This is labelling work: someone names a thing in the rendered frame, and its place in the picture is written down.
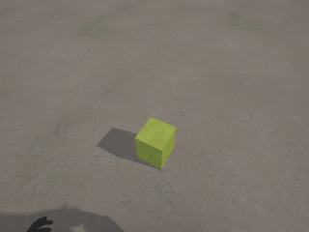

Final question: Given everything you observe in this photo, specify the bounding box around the robot left hand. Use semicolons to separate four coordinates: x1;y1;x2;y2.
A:
26;216;53;232

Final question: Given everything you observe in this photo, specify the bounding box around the carton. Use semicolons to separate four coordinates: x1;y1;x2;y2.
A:
134;117;177;169

